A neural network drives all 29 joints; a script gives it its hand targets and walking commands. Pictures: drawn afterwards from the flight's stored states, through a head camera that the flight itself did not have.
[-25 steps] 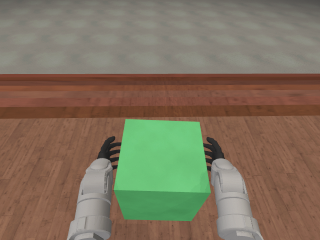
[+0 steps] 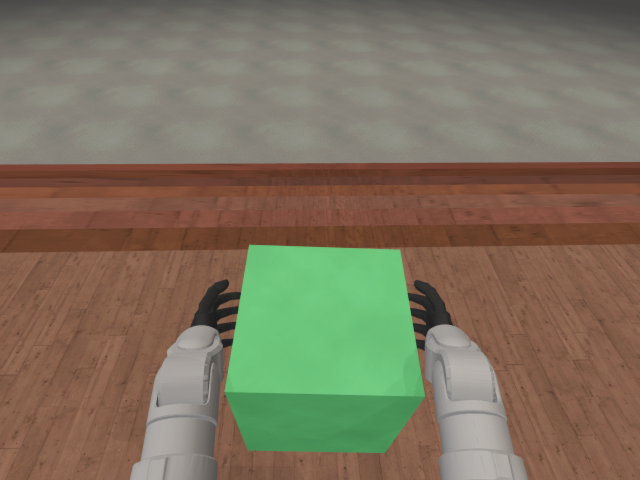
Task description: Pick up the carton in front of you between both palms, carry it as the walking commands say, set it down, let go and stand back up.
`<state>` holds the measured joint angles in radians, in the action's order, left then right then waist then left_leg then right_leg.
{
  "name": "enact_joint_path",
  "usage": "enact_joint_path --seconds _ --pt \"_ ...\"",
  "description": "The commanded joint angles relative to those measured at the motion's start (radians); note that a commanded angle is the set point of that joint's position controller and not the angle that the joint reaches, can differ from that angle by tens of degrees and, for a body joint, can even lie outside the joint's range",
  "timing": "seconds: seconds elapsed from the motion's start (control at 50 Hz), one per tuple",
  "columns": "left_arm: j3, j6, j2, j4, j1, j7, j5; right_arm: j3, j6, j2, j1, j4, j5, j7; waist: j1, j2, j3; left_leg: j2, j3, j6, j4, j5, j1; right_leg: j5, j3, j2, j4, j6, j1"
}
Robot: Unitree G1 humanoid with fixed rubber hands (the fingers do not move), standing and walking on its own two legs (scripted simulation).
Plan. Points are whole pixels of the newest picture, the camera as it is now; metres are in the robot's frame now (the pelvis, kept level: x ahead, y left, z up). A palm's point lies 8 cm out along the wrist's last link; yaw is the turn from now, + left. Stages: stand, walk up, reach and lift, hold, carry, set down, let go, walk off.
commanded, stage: hold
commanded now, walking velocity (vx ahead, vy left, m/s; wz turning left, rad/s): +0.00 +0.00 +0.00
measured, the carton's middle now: (320, 354) +0.30 +0.00 -0.04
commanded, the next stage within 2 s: carry in 0.38 s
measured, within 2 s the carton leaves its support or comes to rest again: neither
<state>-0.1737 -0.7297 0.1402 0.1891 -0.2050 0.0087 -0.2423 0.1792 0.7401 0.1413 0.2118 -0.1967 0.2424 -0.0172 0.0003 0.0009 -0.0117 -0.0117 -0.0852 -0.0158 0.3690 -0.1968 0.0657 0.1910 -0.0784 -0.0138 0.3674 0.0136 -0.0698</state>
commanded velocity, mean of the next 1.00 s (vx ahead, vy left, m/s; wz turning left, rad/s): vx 0.33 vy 0.00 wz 0.00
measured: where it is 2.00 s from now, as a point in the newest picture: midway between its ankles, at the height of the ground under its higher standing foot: (307, 323)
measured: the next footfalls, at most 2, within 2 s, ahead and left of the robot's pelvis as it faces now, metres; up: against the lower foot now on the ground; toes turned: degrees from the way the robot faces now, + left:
right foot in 0.92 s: +0.20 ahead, -0.11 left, +0.00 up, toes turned -9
left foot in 1.26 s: +0.54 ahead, +0.09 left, +0.00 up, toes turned +12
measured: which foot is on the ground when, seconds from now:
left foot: down 0.00-0.94, up 0.96-1.00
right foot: down 0.00-0.74, up 0.76-0.90, down 0.92-1.00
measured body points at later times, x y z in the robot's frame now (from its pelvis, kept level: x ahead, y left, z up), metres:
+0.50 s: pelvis -0.01 +0.00 -0.01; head -0.05 +0.00 +0.44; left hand +0.30 +0.15 +0.05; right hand +0.30 -0.15 +0.04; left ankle +0.01 +0.13 -0.74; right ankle +0.01 -0.13 -0.74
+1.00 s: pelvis +0.19 -0.02 -0.01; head +0.18 -0.03 +0.44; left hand +0.47 +0.13 +0.07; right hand +0.47 -0.17 +0.06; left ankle +0.08 +0.09 -0.71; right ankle +0.16 -0.10 -0.75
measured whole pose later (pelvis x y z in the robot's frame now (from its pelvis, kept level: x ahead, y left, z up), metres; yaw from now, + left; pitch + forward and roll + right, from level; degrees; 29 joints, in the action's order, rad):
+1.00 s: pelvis +0.19 -0.02 -0.01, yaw +2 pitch +5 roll +0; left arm -0.10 -1.21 0.14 -0.28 -0.18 0.09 -0.09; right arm 0.13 1.25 0.13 0.15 0.34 0.11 -0.10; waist 0.00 -0.03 0.15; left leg 0.07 0.10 -0.01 0.82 -0.49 0.30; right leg 0.32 0.21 0.02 0.52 -0.06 -0.28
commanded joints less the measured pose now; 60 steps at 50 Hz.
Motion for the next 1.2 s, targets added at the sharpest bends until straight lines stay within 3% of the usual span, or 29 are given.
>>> enact_joint_path --seconds 0.0,0.1,0.34,0.36,0.4,0.42,0.48,0.52,0.56,0.6,0.62,0.66,0.7,0.72,0.74,0.76,0.78,0.8,0.84,0.88,0.9,0.92,0.94,0.96,0.98,1.02,1.06,1.14,1.18 --pt "0.560 0.012 0.919 -0.085 -0.468 -0.231 0.255 -0.565 -0.020 0.915 0.478 0.097 -0.261 0.240 0.001 -0.005 0.248 -0.089 0.010 0.003 -0.047 0.232 -0.074 -0.230 0.010 -0.087 -0.044 0.002 0.078" --pt "0.519 0.004 0.915 -0.045 -0.529 -0.243 0.234 -0.528 -0.013 0.909 0.540 0.061 -0.244 0.252 0.002 0.000 0.172 -0.082 0.022 0.012 -0.055 0.072 -0.026 -0.067 0.019 -0.080 -0.054 -0.006 0.029" --pt "0.527 0.018 0.952 -0.006 -0.635 -0.254 0.242 -0.530 -0.027 0.949 0.644 0.015 -0.248 0.263 0.002 -0.001 0.231 -0.080 0.028 0.013 -0.037 0.019 -0.019 -0.013 0.022 -0.076 -0.033 -0.007 0.020" --pt "0.528 0.010 0.947 -0.007 -0.667 -0.251 0.242 -0.533 -0.021 0.935 0.669 0.016 -0.254 0.259 -0.002 -0.037 0.285 0.100 0.011 0.017 0.021 -0.093 0.072 0.096 0.018 0.096 0.039 -0.015 -0.082" --pt "0.544 0.003 0.939 -0.033 -0.672 -0.243 0.262 -0.553 -0.014 0.932 0.681 0.053 -0.277 0.249 0.000 -0.035 0.279 0.096 -0.037 0.032 -0.026 -0.472 0.159 0.431 0.015 0.065 0.034 -0.016 -0.157" --pt "0.559 -0.002 0.941 -0.058 -0.685 -0.238 0.274 -0.570 -0.007 0.931 0.693 0.079 -0.287 0.245 -0.001 -0.041 0.269 0.100 -0.046 0.036 -0.029 -0.542 0.179 0.478 0.023 0.059 0.053 -0.014 -0.190" --pt "0.620 -0.041 0.928 -0.133 -0.687 -0.225 0.327 -0.627 0.033 0.917 0.678 0.144 -0.322 0.220 -0.002 -0.082 0.326 0.139 -0.082 0.058 -0.029 -0.411 0.179 0.263 0.094 0.032 0.173 -0.011 -0.180" --pt "0.662 -0.089 0.924 -0.171 -0.692 -0.218 0.373 -0.659 0.082 0.894 0.665 0.199 -0.349 0.202 -0.004 -0.106 0.348 0.151 -0.108 0.081 -0.039 -0.455 0.207 0.267 0.119 0.018 0.165 -0.013 -0.175" --pt "0.693 -0.149 0.907 -0.207 -0.699 -0.208 0.414 -0.687 0.146 0.869 0.679 0.253 -0.382 0.190 0.000 -0.024 0.312 0.110 -0.030 0.060 0.063 -0.451 0.303 0.359 0.014 0.093 0.044 -0.038 -0.139" --pt "0.695 -0.216 0.861 -0.216 -0.658 -0.192 0.434 -0.712 0.216 0.858 0.694 0.276 -0.423 0.185 0.020 0.214 0.277 0.012 0.147 0.005 0.368 -0.309 0.514 0.488 -0.292 0.281 -0.148 -0.126 -0.006" --pt "0.691 -0.244 0.847 -0.235 -0.643 -0.180 0.439 -0.731 0.247 0.859 0.714 0.292 -0.459 0.186 0.027 0.240 0.231 0.024 0.175 0.004 0.340 -0.313 0.591 0.379 -0.368 0.334 -0.150 -0.173 0.027" --pt "0.702 -0.297 0.835 -0.323 -0.641 -0.158 0.455 -0.767 0.296 0.897 0.713 0.319 -0.531 0.189 0.024 0.164 0.267 0.025 0.196 0.017 0.194 -0.245 0.464 0.180 -0.236 0.303 -0.086 -0.170 -0.006" --pt "0.730 -0.343 0.849 -0.407 -0.625 -0.148 0.489 -0.777 0.338 0.921 0.664 0.355 -0.577 0.187 0.011 0.115 0.357 0.007 0.235 0.022 0.042 -0.109 0.138 0.187 -0.026 0.208 0.029 -0.105 -0.151" --pt "0.738 -0.366 0.855 -0.441 -0.609 -0.148 0.502 -0.773 0.358 0.929 0.626 0.370 -0.583 0.184 -0.001 0.062 0.397 0.066 0.158 0.035 0.004 -0.102 -0.047 0.237 0.078 0.152 0.134 -0.069 -0.277" --pt "0.754 -0.392 0.878 -0.479 -0.628 -0.155 0.528 -0.753 0.372 0.912 0.591 0.383 -0.568 0.177 -0.017 -0.155 0.398 0.237 -0.121 0.106 -0.076 -0.228 -0.181 0.227 0.184 0.084 0.355 -0.023 -0.458" --pt "0.763 -0.420 0.887 -0.497 -0.629 -0.162 0.550 -0.748 0.391 0.908 0.553 0.390 -0.550 0.168 -0.021 -0.277 0.349 0.375 -0.325 0.201 -0.089 -0.123 -0.272 0.307 0.224 0.042 0.418 -0.002 -0.666" --pt "0.773 -0.437 0.897 -0.510 -0.635 -0.172 0.568 -0.745 0.408 0.900 0.547 0.434 -0.534 0.159 -0.029 -0.239 0.304 0.401 -0.345 0.251 -0.065 0.031 -0.296 0.395 0.196 0.057 0.406 -0.016 -0.740" --pt "0.772 -0.449 0.905 -0.511 -0.616 -0.180 0.583 -0.747 0.422 0.896 0.552 0.485 -0.525 0.149 -0.034 -0.179 0.302 0.394 -0.295 0.251 -0.049 0.147 -0.310 0.406 0.188 0.062 0.383 -0.018 -0.751" --pt "0.771 -0.464 0.919 -0.522 -0.561 -0.189 0.597 -0.761 0.439 0.896 0.553 0.571 -0.514 0.138 -0.033 -0.132 0.364 0.351 -0.143 0.185 -0.025 0.166 -0.287 0.280 0.206 0.057 0.235 -0.016 -0.623" --pt "0.767 -0.470 0.920 -0.546 -0.488 -0.188 0.584 -0.783 0.453 0.920 0.532 0.622 -0.523 0.142 -0.006 -0.126 0.400 0.248 0.078 0.098 0.037 0.073 -0.084 0.074 0.290 0.007 0.041 -0.016 -0.269" --pt "0.767 -0.474 0.914 -0.575 -0.487 -0.185 0.576 -0.790 0.457 0.921 0.511 0.635 -0.531 0.146 0.002 -0.071 0.425 0.200 0.174 0.060 0.125 0.049 0.106 0.011 0.274 0.021 0.006 -0.024 0.009" --pt "0.762 -0.477 0.892 -0.581 -0.470 -0.177 0.562 -0.797 0.466 0.895 0.548 0.667 -0.543 0.153 0.030 0.116 0.430 0.127 0.278 0.009 0.365 -0.013 0.306 0.181 -0.007 0.190 -0.130 -0.079 0.172" --pt "0.749 -0.478 0.892 -0.570 -0.495 -0.169 0.547 -0.809 0.483 0.879 0.609 0.691 -0.568 0.161 0.040 0.336 0.385 0.041 0.274 -0.015 0.518 -0.224 0.615 0.020 -0.318 0.379 -0.123 -0.199 0.348" --pt "0.742 -0.487 0.885 -0.584 -0.500 -0.161 0.542 -0.814 0.494 0.861 0.612 0.679 -0.581 0.168 0.042 0.265 0.342 0.050 0.202 0.012 0.606 -0.372 0.764 -0.189 -0.372 0.435 -0.098 -0.265 0.406" --pt "0.740 -0.496 0.876 -0.601 -0.502 -0.154 0.544 -0.806 0.500 0.858 0.594 0.658 -0.588 0.174 0.047 0.162 0.338 0.068 0.173 0.031 0.679 -0.385 0.820 -0.385 -0.315 0.435 -0.056 -0.273 0.431" --pt "0.753 -0.506 0.876 -0.628 -0.501 -0.148 0.554 -0.788 0.503 0.866 0.531 0.615 -0.586 0.176 0.044 0.046 0.375 0.099 0.159 0.043 0.631 -0.326 0.829 -0.421 -0.178 0.401 -0.039 -0.205 0.451" --pt "0.770 -0.509 0.883 -0.639 -0.502 -0.152 0.565 -0.775 0.499 0.883 0.482 0.585 -0.568 0.170 0.037 0.083 0.369 0.081 0.194 0.030 0.531 -0.218 0.783 -0.450 -0.051 0.342 -0.056 -0.156 0.423" --pt "0.781 -0.507 0.885 -0.624 -0.465 -0.177 0.573 -0.764 0.487 0.896 0.426 0.579 -0.516 0.154 0.023 0.135 0.295 0.032 0.280 0.028 0.267 0.014 0.561 -0.482 0.157 0.257 -0.085 -0.118 0.216" --pt "0.784 -0.502 0.880 -0.608 -0.450 -0.186 0.569 -0.767 0.482 0.894 0.417 0.582 -0.505 0.153 0.016 0.155 0.287 -0.013 0.354 0.042 0.174 0.116 0.347 -0.641 0.233 0.235 -0.027 -0.089 0.110"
